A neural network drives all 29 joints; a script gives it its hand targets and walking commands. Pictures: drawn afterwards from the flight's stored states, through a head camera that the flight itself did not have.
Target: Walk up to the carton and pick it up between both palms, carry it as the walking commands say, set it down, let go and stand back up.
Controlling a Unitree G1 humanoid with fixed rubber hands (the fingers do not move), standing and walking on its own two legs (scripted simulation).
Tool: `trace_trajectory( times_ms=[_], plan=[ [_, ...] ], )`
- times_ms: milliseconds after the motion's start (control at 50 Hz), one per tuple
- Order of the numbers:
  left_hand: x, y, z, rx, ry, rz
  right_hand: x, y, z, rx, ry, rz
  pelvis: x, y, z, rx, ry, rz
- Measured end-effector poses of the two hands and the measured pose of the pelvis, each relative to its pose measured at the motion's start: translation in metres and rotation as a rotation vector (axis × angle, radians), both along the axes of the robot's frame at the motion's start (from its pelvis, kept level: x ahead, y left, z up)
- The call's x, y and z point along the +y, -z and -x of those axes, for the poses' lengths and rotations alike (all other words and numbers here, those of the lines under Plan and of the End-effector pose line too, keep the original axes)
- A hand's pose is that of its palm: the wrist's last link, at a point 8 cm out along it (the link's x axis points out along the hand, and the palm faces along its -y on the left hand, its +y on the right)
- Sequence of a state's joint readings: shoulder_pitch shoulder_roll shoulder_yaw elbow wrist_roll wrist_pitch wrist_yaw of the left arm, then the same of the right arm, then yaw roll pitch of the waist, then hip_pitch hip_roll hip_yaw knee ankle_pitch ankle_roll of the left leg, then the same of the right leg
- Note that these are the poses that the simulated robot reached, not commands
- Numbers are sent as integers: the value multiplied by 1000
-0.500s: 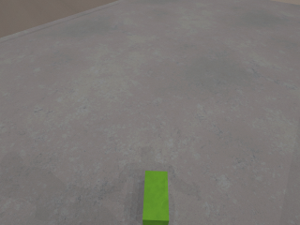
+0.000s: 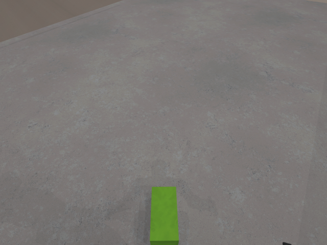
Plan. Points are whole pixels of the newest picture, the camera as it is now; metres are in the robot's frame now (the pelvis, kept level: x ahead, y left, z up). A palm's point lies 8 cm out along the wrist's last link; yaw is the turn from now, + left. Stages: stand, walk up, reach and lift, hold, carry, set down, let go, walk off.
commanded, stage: walk up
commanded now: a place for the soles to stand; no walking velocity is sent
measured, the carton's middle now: (164, 215) +0.45 +0.02 -0.71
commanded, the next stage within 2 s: reach and lift in 0.10 s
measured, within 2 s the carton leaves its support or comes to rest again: neither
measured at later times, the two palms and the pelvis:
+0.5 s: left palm out of the picture +0.16 +0.29 -0.11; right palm out of the picture +0.16 -0.25 -0.11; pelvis -0.04 +0.02 -0.03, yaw +3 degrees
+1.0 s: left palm (90, 209) +0.28 +0.25 -0.16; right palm (232, 208) +0.29 -0.20 -0.16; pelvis -0.10 +0.02 -0.07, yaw +4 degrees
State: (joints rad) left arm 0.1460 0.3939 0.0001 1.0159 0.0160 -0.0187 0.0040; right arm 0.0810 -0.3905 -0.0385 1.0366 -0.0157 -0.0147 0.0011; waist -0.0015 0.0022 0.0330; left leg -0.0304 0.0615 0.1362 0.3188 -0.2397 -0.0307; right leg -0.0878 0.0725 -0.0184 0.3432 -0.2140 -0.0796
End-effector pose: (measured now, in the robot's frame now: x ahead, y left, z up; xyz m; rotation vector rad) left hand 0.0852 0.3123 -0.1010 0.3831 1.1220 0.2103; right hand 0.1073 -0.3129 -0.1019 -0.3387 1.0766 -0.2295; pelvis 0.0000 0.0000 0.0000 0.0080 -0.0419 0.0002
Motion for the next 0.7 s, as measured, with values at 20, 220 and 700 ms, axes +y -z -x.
trace_trajectory(
  times_ms=[20,220,700],
  plan=[
    [0,0,0,1,1,0,0,0,0,-1,1,0,0,0,0,0,2,0],
    [-8,-11,-38,-97,17,30,19,-10,-33,-49,-65,-1,0,7,17,11,-52,0],
    [-41,26,-120,-214,-7,141,79,24,-106,-160,-52,-130,30,50,68,209,-47,3]
  ],
)
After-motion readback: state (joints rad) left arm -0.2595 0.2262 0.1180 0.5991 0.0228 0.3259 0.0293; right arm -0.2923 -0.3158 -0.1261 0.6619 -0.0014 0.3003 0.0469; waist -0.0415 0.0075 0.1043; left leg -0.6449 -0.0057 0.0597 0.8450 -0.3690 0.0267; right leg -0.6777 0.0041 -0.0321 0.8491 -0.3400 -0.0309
